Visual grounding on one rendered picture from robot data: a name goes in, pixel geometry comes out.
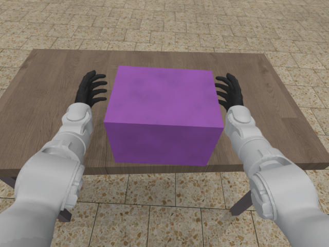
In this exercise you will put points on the left robot hand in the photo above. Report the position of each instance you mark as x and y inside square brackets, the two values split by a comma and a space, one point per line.
[86, 93]

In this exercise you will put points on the table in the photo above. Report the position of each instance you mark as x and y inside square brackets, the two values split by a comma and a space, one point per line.
[32, 107]

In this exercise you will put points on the robot right upper arm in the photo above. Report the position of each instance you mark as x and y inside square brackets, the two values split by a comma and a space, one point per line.
[285, 195]

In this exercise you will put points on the robot right forearm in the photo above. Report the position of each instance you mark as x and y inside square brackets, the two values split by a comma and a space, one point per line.
[252, 148]

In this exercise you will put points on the robot left forearm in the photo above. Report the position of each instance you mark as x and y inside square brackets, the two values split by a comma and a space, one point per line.
[72, 139]

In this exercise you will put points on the right robot hand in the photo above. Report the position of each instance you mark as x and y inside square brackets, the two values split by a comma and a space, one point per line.
[233, 96]

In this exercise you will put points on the carton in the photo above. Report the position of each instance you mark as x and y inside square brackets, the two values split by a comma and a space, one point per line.
[163, 116]

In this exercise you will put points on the robot left upper arm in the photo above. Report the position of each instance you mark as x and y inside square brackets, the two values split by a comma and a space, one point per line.
[50, 184]

